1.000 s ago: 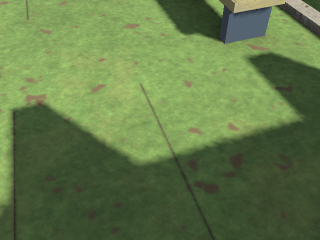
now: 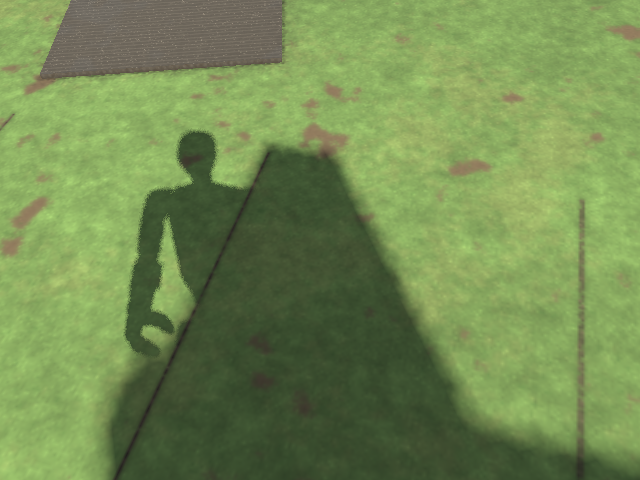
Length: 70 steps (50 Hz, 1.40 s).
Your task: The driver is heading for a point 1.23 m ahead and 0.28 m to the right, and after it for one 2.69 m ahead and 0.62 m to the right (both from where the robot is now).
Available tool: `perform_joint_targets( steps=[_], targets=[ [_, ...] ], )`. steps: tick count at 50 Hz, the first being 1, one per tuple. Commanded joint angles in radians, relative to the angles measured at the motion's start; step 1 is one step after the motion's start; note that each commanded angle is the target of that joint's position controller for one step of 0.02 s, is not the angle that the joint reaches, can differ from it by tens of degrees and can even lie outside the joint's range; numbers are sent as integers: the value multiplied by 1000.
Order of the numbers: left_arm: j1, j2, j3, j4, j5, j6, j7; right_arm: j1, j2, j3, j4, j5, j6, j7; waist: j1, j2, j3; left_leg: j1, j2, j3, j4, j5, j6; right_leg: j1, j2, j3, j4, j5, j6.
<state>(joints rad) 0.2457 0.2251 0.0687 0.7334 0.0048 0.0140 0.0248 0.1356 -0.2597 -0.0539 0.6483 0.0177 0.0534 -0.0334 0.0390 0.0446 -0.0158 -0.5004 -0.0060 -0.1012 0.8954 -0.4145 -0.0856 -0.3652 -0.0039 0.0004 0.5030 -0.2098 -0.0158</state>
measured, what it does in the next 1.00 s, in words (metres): walks ahead: left foot, then right foot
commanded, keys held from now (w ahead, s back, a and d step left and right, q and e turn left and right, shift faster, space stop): e+shift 0.02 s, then w+e+shift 0.46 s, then w+q+shift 0.52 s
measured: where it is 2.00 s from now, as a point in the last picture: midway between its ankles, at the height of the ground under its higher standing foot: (494, 175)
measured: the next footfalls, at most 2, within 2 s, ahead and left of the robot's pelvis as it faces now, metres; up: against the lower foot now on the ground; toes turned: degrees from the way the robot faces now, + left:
left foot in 0.08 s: +0.03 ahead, +0.13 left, +0.00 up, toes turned -5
right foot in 0.50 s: +0.32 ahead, -0.27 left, +0.00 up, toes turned -29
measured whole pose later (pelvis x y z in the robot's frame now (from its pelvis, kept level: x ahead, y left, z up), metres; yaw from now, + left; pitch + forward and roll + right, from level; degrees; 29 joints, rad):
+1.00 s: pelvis +0.56 -0.31 -0.03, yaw -13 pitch -1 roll -1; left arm 0.40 0.22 0.03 0.93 0.03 -0.08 0.04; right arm 0.22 -0.26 -0.04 0.82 0.00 -0.02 0.06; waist -0.05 0.02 0.03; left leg -0.53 -0.06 0.19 0.67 -0.04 0.21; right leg 0.23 0.07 -0.31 0.53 -0.33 -0.01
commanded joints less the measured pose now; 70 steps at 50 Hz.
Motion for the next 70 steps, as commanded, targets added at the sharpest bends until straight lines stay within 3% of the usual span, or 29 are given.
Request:
perform_joint_targets(
  steps=[1,3,4,5,6,9,12,13,20,24,25,26,27,28,29,31,39,43,46,49,50,51,52,53,55,59,66,68,70],
  targets=[
    [-49,165,32,-77,-20,-22,-8,31,-38,-10,-40,7,-17,-3,-60,-249,-63,194,-59,113,-326,65,7,56,-133,214,-98,217,-185],
    [18,160,34,-75,-26,-35,-6,84,-77,-26,-27,6,-24,-4,-65,-210,-107,371,-52,107,-434,79,73,-28,-120,294,-98,-200,-144],
    [-8,120,22,-91,-21,-46,-10,198,-116,-41,-9,7,-30,-8,-120,-159,-122,556,69,-1,-446,-12,139,-228,-79,293,4,-451,-90],
    [-92,55,2,-167,-47,-64,-21,341,-235,-81,49,-22,-38,-2,-157,130,-114,664,268,-277,-548,-371,258,-529,70,53,268,-423,-12],
    [-170,86,5,-195,-71,-86,-22,361,-247,-94,56,-31,-63,11,-189,224,-32,625,442,-573,-703,-488,356,-696,9,104,520,-368,-25],
    [-43,104,22,-127,-42,-77,-13,160,-72,-52,37,5,-128,19,-61,117,49,611,360,-302,-688,-92,255,-787,-57,214,750,-114,-43],
    [-15,94,20,-119,-23,-54,-21,132,-42,-46,65,-7,-138,22,-37,66,51,506,297,-63,-727,139,211,-688,-93,166,835,12,0],
    [-61,100,18,-116,78,-29,-69,200,-97,-46,87,-83,-138,31,-38,-30,84,438,271,16,-745,139,206,-622,-74,76,806,-4,-1],
    [-248,85,-9,-157,38,-10,-138,238,-179,-64,147,-58,-154,21,-79,84,172,509,287,272,-809,209,160,-475,-116,-56,395,70,-80],
    [-59,128,8,-111,12,-21,-103,255,-244,-68,171,-77,-125,23,33,81,-6,583,300,386,-337,1155,157,-99,86,-241,317,-200,-184],
    [167,165,28,-40,19,-35,-93,252,-245,-58,163,-66,-122,22,139,41,-145,432,290,378,-42,1168,142,255,138,-184,215,-123,-208],
    [228,277,59,0,34,-41,-82,328,-128,-22,137,-57,-128,37,114,-186,-249,73,219,352,313,539,116,601,-45,164,104,-361,-237],
    [274,390,76,-3,3,-37,-70,316,-63,-2,67,-43,-145,62,69,-434,-425,-168,30,182,593,-124,88,754,-290,784,-202,-735,-291],
    [267,356,76,-7,12,-32,-58,133,-147,-14,46,-45,-149,60,134,-241,-334,-260,54,59,643,3,124,706,-279,735,-265,-664,-220],
    [239,323,69,15,40,-39,-44,112,-145,-13,55,-22,-153,53,114,-158,-181,-315,77,68,660,72,148,578,-311,622,-233,-526,-205],
    [126,222,40,20,47,-66,-34,153,-93,4,91,-44,-133,60,3,-66,-33,-182,151,28,504,180,160,250,-252,409,-228,-337,-149],
    [91,104,-9,68,7,-151,-37,59,-48,-5,145,-18,-80,89,-32,-110,167,-237,69,81,135,507,157,176,-111,-136,-425,167,25],
    [145,104,-21,118,3,-161,-25,-27,-25,9,103,-38,-90,114,-43,-72,165,-208,49,205,-75,574,214,323,-136,-245,-439,585,13],
    [103,173,-12,115,15,-145,8,82,-70,5,129,-21,-80,108,-118,-137,62,-6,-53,333,-148,517,239,448,-153,-296,-257,1271,47],
    [-29,261,18,67,33,-98,44,488,-182,-45,234,-22,-54,84,-335,-162,-102,408,-111,295,-157,312,309,381,-210,-254,300,1533,39],
    [-135,275,28,49,26,-81,34,677,-215,-74,279,-10,-56,69,-464,-73,-114,590,-50,171,-292,299,407,205,-125,-267,805,1131,23],
    [-256,78,-26,0,40,-98,-4,576,-156,-60,315,9,-48,61,-362,214,53,620,-17,40,-261,339,423,-202,106,-200,1204,-157,0],
    [-109,-13,-58,-105,19,-115,-16,389,-209,-52,246,-24,-57,60,-116,228,-26,714,107,-443,-322,337,582,-505,119,18,1347,-285,37],
    [-77,40,-72,-137,37,-148,-31,356,-213,-61,205,-35,-60,48,-119,130,-116,725,246,-744,-604,-84,621,-561,75,142,1249,-255,20],
    [-129,129,-58,-118,59,-158,-37,291,-143,-46,199,-47,-77,34,-42,-163,60,408,210,-652,-733,-225,498,-465,-28,131,996,-148,12],
    [-203,120,-81,-146,67,-82,-38,259,-167,-41,175,-29,-139,31,-12,-156,161,46,52,-360,-777,53,447,-250,-117,55,608,-29,86],
    [-370,99,-90,-222,12,-93,-43,321,-207,-77,164,-16,-138,53,-153,18,66,290,7,-278,-638,510,318,-51,-30,2,37,281,67],
    [-258,162,-61,-192,15,-103,-28,294,-235,-86,150,-23,-139,46,-98,31,-15,377,18,-297,-478,714,276,88,12,14,-11,174,50],
    [133,266,-8,-103,25,-115,2,187,-255,-87,120,-30,-150,53,130,-3,-222,221,-42,-240,-22,717,231,524,-53,51,57,-1,15]
  ],
)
